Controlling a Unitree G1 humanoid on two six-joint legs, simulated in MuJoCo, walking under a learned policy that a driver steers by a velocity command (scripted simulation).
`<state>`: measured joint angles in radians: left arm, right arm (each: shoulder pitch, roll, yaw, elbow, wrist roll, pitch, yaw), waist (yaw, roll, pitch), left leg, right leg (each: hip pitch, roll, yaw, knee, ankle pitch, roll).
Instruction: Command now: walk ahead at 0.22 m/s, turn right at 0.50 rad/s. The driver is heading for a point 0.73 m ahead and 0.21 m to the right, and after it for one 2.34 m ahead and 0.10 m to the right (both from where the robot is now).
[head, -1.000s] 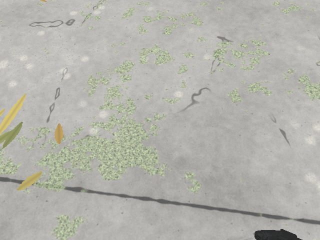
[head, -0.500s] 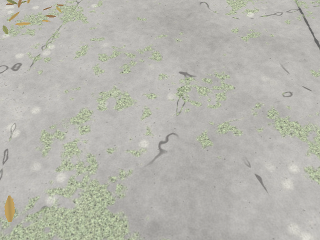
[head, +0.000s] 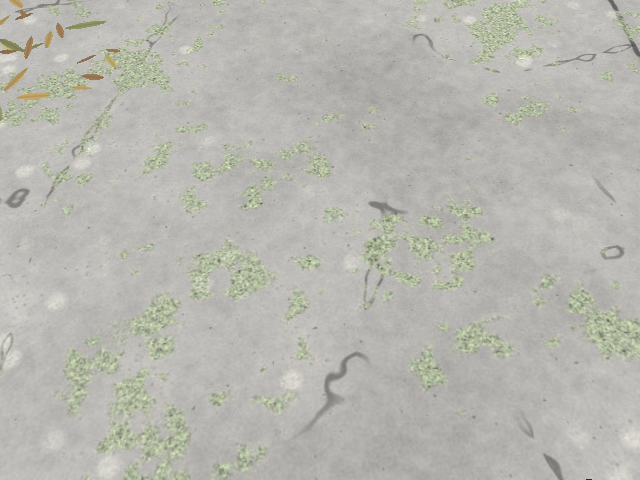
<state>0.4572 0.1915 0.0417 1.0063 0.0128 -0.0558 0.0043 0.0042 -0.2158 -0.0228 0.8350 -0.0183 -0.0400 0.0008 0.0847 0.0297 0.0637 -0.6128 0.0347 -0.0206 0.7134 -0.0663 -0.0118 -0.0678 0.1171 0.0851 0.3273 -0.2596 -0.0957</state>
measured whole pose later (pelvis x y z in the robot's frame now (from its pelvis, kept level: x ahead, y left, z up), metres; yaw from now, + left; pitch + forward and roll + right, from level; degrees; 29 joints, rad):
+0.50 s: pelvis +0.07 +0.02 -0.01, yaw -18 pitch +0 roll +1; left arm 0.18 0.26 0.06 0.78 0.02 0.09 -0.04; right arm 0.21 -0.26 -0.04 0.82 -0.03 0.01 -0.03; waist -0.02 0.00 0.05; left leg -0.33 0.07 0.21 0.46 -0.13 0.05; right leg -0.38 -0.02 -0.03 0.80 -0.42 -0.02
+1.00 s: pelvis +0.07 +0.00 +0.00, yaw -29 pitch +0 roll +0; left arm 0.30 0.24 0.04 0.80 0.02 0.01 0.00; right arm 0.25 -0.26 -0.05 0.80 -0.03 0.02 0.01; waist 0.02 -0.01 -0.02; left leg -0.26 -0.01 0.03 0.60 -0.40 0.04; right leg -0.19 0.09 0.10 0.41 -0.22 -0.08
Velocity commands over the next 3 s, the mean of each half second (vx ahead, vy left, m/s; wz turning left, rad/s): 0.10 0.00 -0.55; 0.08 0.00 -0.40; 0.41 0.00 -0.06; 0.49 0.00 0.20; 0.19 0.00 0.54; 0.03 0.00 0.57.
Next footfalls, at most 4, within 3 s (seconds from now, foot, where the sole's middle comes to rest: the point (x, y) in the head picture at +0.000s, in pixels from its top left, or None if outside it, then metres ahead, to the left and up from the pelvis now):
0.10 left None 0.21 0.10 -0.78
0.56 right None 0.06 -0.09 -0.78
1.04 left None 0.15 0.08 -0.78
1.48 right None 0.33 -0.26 -0.78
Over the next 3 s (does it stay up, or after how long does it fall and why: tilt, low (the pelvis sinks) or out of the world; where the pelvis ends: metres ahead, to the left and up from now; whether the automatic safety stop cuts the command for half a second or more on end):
stays up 0.64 -0.35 0.00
